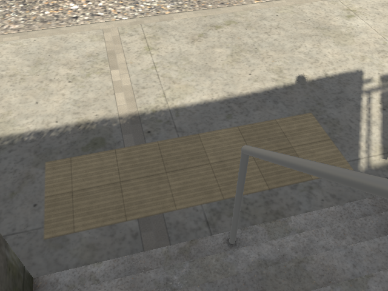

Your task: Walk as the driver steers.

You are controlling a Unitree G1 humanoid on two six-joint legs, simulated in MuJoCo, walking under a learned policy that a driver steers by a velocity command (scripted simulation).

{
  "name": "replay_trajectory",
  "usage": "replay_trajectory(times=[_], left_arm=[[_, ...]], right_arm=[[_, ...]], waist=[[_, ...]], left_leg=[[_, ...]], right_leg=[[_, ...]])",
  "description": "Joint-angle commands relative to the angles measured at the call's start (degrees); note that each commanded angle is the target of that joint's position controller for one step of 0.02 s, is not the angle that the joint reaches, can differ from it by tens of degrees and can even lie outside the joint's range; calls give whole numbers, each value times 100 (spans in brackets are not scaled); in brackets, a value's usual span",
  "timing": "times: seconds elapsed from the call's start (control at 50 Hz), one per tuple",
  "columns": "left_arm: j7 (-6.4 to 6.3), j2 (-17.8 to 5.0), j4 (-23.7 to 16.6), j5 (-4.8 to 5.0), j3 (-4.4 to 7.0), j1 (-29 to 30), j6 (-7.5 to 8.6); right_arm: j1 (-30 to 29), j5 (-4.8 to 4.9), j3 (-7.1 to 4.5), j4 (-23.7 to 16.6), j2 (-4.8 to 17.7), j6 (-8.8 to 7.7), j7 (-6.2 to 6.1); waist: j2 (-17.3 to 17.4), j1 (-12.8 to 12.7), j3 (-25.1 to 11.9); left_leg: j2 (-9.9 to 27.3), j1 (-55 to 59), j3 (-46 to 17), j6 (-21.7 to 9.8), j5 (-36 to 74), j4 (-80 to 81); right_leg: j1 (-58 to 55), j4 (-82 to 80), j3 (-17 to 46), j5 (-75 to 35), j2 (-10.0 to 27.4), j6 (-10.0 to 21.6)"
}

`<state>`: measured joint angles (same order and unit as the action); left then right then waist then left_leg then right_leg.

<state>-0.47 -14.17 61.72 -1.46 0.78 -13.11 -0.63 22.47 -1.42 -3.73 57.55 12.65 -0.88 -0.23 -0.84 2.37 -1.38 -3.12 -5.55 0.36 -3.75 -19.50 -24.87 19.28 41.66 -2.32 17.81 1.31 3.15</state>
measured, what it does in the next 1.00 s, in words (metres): goes down: right foot, then left foot 0.20 m lower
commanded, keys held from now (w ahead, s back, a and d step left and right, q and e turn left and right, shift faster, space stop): w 0.84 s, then w+q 0.16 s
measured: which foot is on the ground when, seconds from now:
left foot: down 0.00-0.16, up 0.18-0.44, down 0.46-0.86, up 0.88-1.00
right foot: up 0.00-0.14, down 0.16-0.46, up 0.48-0.84, down 0.86-1.00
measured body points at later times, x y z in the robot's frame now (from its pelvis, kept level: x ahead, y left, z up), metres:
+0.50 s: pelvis +0.21 -0.09 -0.19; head +0.22 -0.09 +0.26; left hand +0.10 +0.14 -0.34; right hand +0.29 -0.33 -0.33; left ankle +0.22 -0.06 -0.92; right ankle +0.11 -0.16 -0.69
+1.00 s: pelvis +0.44 -0.17 -0.42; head +0.45 -0.19 +0.03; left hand +0.46 +0.09 -0.55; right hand +0.46 -0.40 -0.58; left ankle +0.40 -0.01 -0.92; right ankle +0.49 -0.25 -1.15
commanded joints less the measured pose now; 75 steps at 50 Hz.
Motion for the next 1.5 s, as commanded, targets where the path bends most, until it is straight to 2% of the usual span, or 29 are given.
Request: replay_trajectory(times=[0.02,0.1,0.14,0.16,0.18,0.2,0.3,0.36,0.44,0.46,0.48,0.52,0.6,0.68,0.74,0.8,0.84,0.86,0.88,0.9,1.02,1.16,1.22,1.3,1.4,1.42,1.44,1.46,1.5], left_arm=[[-2,-395,-343,44,147,469,166],[90,-300,-207,-131,195,-18,98],[101,-416,327,-127,322,-1738,162],[25,-422,651,-116,356,-2745,317],[-49,-1278,756,-126,483,-3378,536],[-104,-1145,747,-109,414,-3379,649],[-347,-78,-34,-188,96,-267,782],[-404,18,86,212,23,-437,860],[-410,-152,262,106,153,-1011,516],[-334,-501,169,179,273,-540,407],[-179,-338,-47,100,327,-497,289],[-186,112,-51,54,143,-1824,258],[-90,57,-415,-371,145,65,119],[62,177,-241,-101,158,191,329],[113,141,-506,-48,107,444,519],[-31,-82,-668,71,179,-37,397],[-78,-536,116,131,340,-2091,449],[-52,-770,87,151,424,-2093,350],[49,-819,104,162,341,-2089,325],[99,-685,-55,304,295,-2101,258],[-135,-483,-890,147,35,-890,175],[-164,-898,-1353,202,41,-989,180],[-67,-987,-1133,63,215,-1771,83],[-7,-1004,-1126,20,348,-1449,375],[54,-1395,-1462,-46,448,-48,328],[72,-1435,-1525,-93,519,599,214],[44,-380,-1890,-314,238,887,175],[-70,-170,-2249,-417,100,1012,108],[-28,-426,-1950,-209,163,524,220]], right_arm=[[486,-86,-221,-118,831,-58,-41],[267,-70,-136,-107,718,9,-35],[-414,-54,-119,-199,878,-23,-54],[-891,-158,-145,-184,833,-152,-86],[-1024,-220,-58,-468,513,-180,-90],[-1495,-312,-96,-562,679,-221,-167],[-343,-38,-58,111,459,-95,-3],[-482,69,243,-47,-33,-13,215],[237,-51,136,66,643,76,149],[1798,28,104,376,658,46,132],[1614,320,192,371,593,-67,239],[1690,28,231,524,706,-230,307],[360,-88,376,278,330,-285,-82],[490,221,504,449,-190,-500,-166],[-33,260,327,339,262,-374,-101],[-5,-90,238,356,310,-168,-147],[206,-45,249,481,356,-221,-251],[431,-116,190,327,342,-115,-279],[1657,31,171,348,-119,-10,-279],[1597,-35,225,265,-89,118,-372],[-838,81,110,-702,101,386,-24],[-1235,-36,29,-966,208,673,-61],[-1824,-125,-43,-1212,263,722,63],[-1941,-289,-107,-1425,372,703,97],[109,194,-209,-793,564,458,-9],[1686,187,-180,-175,476,320,-22],[1841,329,-114,70,844,271,44],[2039,556,-28,13,917,210,25],[1304,59,-120,-233,1528,180,-131]], waist=[[491,162,365],[760,-115,787],[382,-1048,662],[167,-1531,458],[-2126,-1770,552],[-1467,-1736,1267],[201,448,727],[-175,481,473],[-368,332,866],[-71,1333,297],[907,1012,434],[734,-79,-441],[-172,-701,1173],[31,-574,1163],[1005,-366,985],[1383,-334,910],[69,-896,810],[-738,-1008,1267],[-1374,-91,197],[-1177,-286,-375],[-200,45,-8],[-678,-101,69],[-944,-690,837],[-920,-582,825],[-530,723,-130],[601,1707,-164],[2632,1240,768],[2380,914,911],[557,249,753]], left_leg=[[1908,709,-1797,-1265,594,274],[1514,-1043,-1366,-932,139,-712],[1045,-2804,-652,-538,-139,-2084],[865,-3626,-473,-85,-459,-4056],[-87,-4486,183,248,-2409,-6196],[-150,-5467,-779,73,-2324,-6122],[-167,-2495,-30,235,2362,-3958],[-376,-207,640,518,4813,-2863],[281,-47,91,-218,3487,-130],[552,1447,316,-746,4564,492],[1349,1910,-879,-1006,4915,892],[2073,2757,-1498,-775,4643,-1546],[2101,-2098,-2185,-1108,1573,-435],[884,-2776,-1205,-495,-668,-1925],[558,-3827,-483,-692,-900,-2104],[684,-2271,-770,-776,517,-3575],[825,-2323,-1023,-308,2593,-5290],[-62,-2385,-348,12,729,-6924],[-596,-4296,-66,215,-4134,-8431],[-165,-4990,-363,151,-4019,-8644],[10,-4217,-569,610,1023,-6974],[9,-4195,-422,545,1401,-6834],[200,-5447,-879,247,775,-5966],[595,-4819,-94,308,755,-5547],[23,-253,1134,103,-409,-3984],[-124,767,442,-167,-831,-3007],[418,295,-1389,-166,1827,-2358],[846,-4,-2606,-332,3068,-1558],[1856,-741,-4910,-1388,-1948,-41]], right_leg=[[1733,1031,103,-113,205,-29],[787,1450,-185,-145,74,-6],[-1338,918,-602,-318,-277,111],[-2312,410,555,-1438,210,265],[-2152,-1626,1937,-155,1065,348],[-1694,-1791,2958,525,1367,358],[2204,983,1170,2878,358,382],[3370,960,517,2133,228,254],[1925,3593,672,-772,35,538],[2684,6143,-57,-809,-473,465],[3934,8375,-540,2460,-1115,520],[5300,7052,1180,1291,-502,967],[3694,3127,905,-1418,-43,-94],[2639,1342,474,-4595,15,-125],[-123,322,-55,-4984,-8,-155],[-160,-379,273,-4046,331,75],[-1627,-2313,156,-4664,419,-40],[-1931,-4076,2,-5497,621,17],[-4338,-875,690,-10340,1799,282],[-4489,-275,1137,-11034,2396,797],[86,-869,690,-4476,2222,1148],[192,-601,671,-2785,2286,752],[-373,-1479,1465,2786,2234,419],[28,-1484,1103,2321,2624,507],[1603,1687,-1016,-1717,1850,-130],[2803,4718,-981,-751,1271,-237],[4592,6094,-457,2171,284,-109],[5236,5781,17,2194,63,-84],[5033,4406,786,1530,209,-137]])
Keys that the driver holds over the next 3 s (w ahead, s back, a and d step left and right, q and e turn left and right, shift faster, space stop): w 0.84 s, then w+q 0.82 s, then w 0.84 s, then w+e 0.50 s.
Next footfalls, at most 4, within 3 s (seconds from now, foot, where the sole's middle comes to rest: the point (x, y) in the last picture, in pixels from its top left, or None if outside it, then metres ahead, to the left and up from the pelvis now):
0.16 right None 0.10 -0.14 -0.77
0.46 left None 0.25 -0.06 -0.98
0.86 right None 0.52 -0.25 -1.18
1.42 left None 0.50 0.03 -1.18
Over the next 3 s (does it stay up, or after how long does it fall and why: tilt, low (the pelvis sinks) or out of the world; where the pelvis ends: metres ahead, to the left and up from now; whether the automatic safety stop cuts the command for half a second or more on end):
stays up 1.16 0.33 -1.05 its command is cut before an obstacle after 0.7 s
